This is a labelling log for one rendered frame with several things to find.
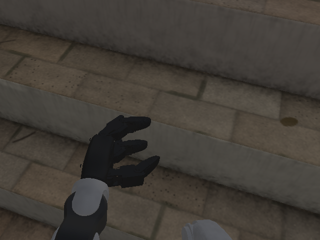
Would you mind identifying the robot left hand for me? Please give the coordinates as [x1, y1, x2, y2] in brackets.
[80, 115, 160, 188]

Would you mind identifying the right robot thigh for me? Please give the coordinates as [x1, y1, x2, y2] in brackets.
[181, 219, 232, 240]

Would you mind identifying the left robot forearm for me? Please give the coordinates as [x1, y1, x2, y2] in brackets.
[51, 178, 109, 240]

